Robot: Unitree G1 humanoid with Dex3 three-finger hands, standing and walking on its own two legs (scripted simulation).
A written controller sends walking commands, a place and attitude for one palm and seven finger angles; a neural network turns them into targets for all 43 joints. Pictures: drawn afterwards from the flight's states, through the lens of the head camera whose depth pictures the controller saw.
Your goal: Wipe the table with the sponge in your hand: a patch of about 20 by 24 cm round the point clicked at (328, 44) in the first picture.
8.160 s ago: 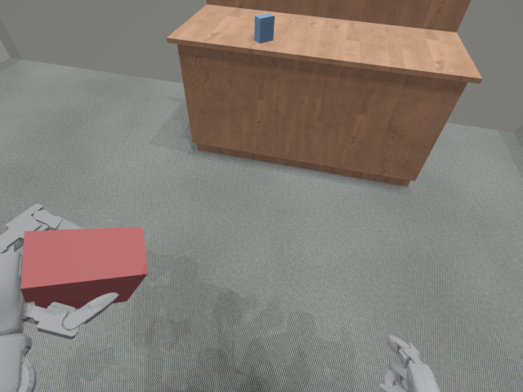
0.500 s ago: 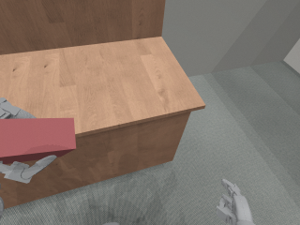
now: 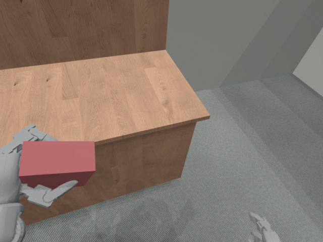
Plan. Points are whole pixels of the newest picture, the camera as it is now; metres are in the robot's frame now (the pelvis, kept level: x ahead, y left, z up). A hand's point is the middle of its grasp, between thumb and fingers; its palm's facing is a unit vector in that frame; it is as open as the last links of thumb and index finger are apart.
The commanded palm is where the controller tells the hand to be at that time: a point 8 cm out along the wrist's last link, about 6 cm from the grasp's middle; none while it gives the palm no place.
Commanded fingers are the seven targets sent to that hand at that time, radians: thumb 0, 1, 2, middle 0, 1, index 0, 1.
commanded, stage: come to a stop and stand still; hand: left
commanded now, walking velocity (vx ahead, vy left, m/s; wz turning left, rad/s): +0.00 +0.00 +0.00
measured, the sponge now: (68, 166) +0.22 +0.21 +0.13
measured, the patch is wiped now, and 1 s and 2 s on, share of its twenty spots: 0.00 0.00 0.00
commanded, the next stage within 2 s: look again from close up in 0.72 s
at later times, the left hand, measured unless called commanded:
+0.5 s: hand (21, 141) +0.25 +0.30 +0.16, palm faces +0.39 -0.85 -0.35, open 9.8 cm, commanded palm +0.19 +0.33 +0.18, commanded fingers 0.00 0.10 1.30 -1.20 -1.60 -1.20 -1.60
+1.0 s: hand (12, 145) +0.24 +0.31 +0.16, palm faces +0.40 -0.84 -0.35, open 9.8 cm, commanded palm +0.18 +0.34 +0.18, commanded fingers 0.00 0.10 1.30 -1.20 -1.60 -1.20 -1.60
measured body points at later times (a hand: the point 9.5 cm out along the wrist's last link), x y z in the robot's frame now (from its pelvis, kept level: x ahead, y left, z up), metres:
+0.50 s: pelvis +0.03 +0.05 +0.01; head +0.05 +0.07 +0.45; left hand +0.22 +0.34 +0.18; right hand +0.23 -0.15 -0.06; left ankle +0.04 +0.12 -0.74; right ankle +0.03 -0.07 -0.74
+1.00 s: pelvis +0.03 +0.06 +0.01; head +0.04 +0.08 +0.45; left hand +0.21 +0.35 +0.18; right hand +0.21 -0.16 -0.07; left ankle +0.04 +0.12 -0.74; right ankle +0.03 -0.07 -0.74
